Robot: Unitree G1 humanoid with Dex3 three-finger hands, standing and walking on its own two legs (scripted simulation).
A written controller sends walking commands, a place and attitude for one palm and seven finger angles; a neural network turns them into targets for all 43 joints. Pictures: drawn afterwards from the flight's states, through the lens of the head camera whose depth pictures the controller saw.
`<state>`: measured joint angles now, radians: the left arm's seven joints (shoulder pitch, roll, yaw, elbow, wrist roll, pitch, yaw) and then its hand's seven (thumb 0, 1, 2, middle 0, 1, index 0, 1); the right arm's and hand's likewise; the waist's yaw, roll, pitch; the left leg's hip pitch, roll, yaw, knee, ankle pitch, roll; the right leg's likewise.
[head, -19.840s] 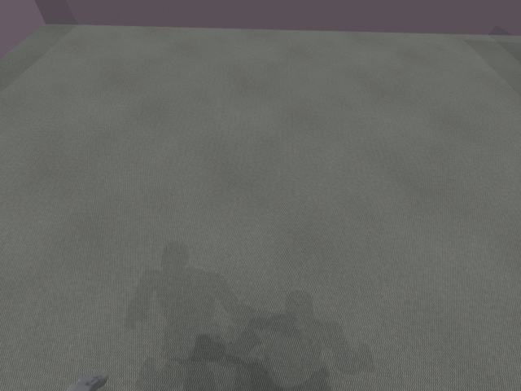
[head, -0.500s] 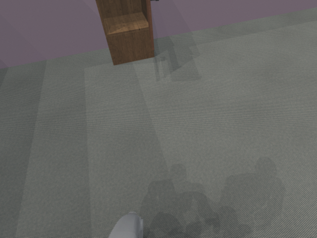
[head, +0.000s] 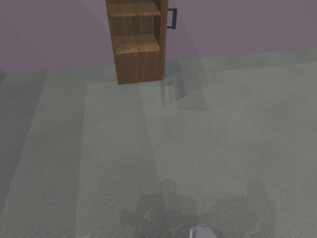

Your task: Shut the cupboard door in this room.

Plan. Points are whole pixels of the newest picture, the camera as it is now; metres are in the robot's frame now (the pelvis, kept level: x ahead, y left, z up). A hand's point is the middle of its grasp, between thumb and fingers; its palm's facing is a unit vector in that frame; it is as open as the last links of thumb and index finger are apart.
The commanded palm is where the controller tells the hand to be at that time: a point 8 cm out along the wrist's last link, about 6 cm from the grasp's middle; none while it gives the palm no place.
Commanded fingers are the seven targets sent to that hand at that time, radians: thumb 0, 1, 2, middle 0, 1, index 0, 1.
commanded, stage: turn or walk to find it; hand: left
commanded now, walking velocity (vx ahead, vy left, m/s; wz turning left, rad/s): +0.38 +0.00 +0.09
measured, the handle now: (171, 18) +1.40 +0.00 +0.01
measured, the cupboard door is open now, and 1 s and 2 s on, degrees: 80 80 80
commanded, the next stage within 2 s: stand and wait in 1.56 s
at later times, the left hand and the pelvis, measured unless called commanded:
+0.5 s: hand (120, 234) +0.17 +0.12 -0.16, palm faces +0.14 -0.97 -0.22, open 7.2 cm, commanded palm none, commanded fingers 0.00 0.90 0.90 -0.20 -0.30 -0.20 -0.30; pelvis +0.20 -0.06 +0.01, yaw +4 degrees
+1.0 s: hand (106, 161) +0.41 +0.22 -0.17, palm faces +0.15 -0.97 -0.18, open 7.4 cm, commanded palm none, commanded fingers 0.00 0.90 0.90 -0.20 -0.30 -0.20 -0.30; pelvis +0.38 +0.03 +0.00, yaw +5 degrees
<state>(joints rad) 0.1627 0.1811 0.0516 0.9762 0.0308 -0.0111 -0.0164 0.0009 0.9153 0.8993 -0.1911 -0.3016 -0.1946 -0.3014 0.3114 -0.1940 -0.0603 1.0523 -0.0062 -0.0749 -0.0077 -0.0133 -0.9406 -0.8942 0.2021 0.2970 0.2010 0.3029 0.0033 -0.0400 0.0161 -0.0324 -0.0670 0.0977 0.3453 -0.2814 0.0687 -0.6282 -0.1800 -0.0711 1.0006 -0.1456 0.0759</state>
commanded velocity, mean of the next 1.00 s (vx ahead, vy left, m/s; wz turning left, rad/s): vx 0.38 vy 0.00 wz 0.06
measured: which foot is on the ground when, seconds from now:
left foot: down 0.00-0.20, up 0.22-0.70, down 0.72-1.00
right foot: up 0.00-0.16, down 0.18-0.72, up 0.74-1.00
